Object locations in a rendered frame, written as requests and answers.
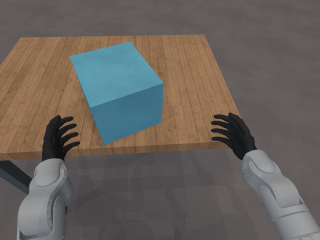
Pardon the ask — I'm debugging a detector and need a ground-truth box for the left robot forearm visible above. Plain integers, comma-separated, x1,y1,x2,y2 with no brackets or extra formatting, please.
16,158,74,240

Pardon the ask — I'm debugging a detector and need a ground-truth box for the right robot forearm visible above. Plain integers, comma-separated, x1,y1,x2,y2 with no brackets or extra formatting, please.
241,149,320,240

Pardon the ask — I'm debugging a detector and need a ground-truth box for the carton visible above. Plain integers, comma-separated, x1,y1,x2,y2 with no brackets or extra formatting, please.
69,41,164,145

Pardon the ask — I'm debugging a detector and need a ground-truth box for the table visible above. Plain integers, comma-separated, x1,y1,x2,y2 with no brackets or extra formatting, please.
0,34,241,214

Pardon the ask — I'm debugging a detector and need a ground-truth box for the robot left hand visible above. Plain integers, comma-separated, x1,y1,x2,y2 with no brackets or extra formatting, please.
41,115,80,162

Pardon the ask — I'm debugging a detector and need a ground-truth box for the robot right hand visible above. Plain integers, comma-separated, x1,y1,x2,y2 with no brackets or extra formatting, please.
211,112,257,160

